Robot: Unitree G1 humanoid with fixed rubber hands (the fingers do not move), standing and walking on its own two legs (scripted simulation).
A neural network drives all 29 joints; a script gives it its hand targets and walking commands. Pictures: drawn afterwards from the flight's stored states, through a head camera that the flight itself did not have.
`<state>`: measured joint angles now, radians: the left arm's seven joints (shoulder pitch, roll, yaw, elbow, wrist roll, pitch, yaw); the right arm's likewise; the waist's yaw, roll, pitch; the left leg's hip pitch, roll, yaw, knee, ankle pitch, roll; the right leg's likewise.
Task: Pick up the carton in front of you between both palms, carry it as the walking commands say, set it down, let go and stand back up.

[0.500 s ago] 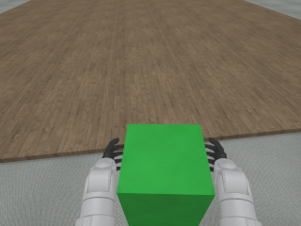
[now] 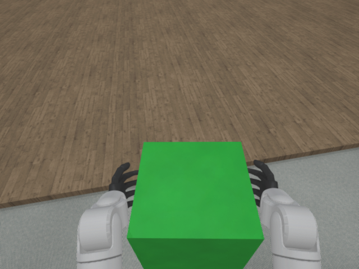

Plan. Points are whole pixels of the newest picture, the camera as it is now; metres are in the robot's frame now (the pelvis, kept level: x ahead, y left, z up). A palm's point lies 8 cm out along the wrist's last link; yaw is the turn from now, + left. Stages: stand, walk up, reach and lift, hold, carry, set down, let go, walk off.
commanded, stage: carry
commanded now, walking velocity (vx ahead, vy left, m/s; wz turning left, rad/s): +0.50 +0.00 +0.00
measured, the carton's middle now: (192, 211) +0.27 +0.00 +0.01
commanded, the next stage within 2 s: none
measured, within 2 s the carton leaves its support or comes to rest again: neither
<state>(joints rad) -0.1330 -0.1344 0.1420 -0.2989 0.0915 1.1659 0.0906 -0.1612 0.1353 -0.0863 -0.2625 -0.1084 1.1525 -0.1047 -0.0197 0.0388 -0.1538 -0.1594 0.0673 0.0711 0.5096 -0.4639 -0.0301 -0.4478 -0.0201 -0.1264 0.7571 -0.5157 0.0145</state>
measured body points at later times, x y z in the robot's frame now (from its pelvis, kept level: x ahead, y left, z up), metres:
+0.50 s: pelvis +0.29 +0.05 -0.01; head +0.30 +0.05 +0.44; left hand +0.59 +0.21 +0.11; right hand +0.59 -0.10 +0.11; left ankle +0.37 +0.11 -0.73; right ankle +0.11 -0.07 -0.63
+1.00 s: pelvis +0.54 +0.04 +0.00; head +0.62 +0.04 +0.44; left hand +0.94 +0.21 +0.12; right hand +0.96 -0.09 +0.12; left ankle +0.45 +0.14 -0.69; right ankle +0.63 -0.02 -0.73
